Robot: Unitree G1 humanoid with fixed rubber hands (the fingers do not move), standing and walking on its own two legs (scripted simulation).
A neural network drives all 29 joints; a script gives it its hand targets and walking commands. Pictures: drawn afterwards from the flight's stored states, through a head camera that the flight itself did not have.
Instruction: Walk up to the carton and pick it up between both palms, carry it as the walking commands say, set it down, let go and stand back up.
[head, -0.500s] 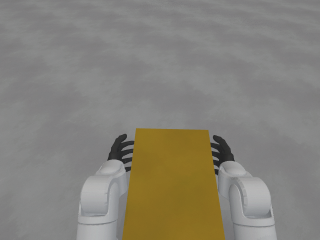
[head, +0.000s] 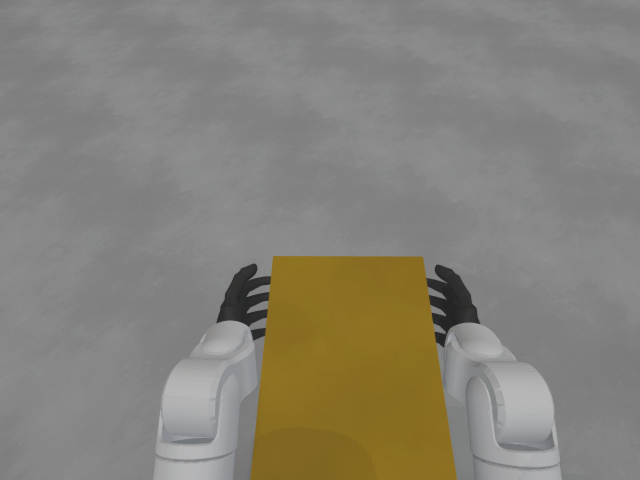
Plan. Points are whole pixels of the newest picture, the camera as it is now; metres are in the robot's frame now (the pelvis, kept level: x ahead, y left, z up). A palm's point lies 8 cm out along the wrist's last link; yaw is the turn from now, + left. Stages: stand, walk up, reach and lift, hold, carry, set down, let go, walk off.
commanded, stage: carry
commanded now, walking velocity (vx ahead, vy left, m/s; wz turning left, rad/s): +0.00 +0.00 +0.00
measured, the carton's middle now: (345, 392) +0.23 +0.01 -0.01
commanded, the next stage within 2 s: none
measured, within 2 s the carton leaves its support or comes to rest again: neither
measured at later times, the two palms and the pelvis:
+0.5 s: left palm (254, 231) +0.41 +0.14 +0.08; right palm (442, 242) +0.40 -0.11 +0.08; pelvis +0.14 +0.03 -0.02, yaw -3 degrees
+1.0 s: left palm (258, 249) +0.38 +0.13 +0.08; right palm (453, 262) +0.37 -0.12 +0.08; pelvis +0.11 +0.01 -0.02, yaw -3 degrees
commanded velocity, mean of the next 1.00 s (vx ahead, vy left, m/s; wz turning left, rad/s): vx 0.00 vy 0.00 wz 0.00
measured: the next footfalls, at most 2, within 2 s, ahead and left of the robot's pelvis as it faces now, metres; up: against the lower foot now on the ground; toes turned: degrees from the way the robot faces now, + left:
left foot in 0.12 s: +0.21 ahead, +0.11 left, +0.00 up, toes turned +6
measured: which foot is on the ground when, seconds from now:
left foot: up 0.00-0.10, down 0.12-1.00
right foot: down 0.00-1.00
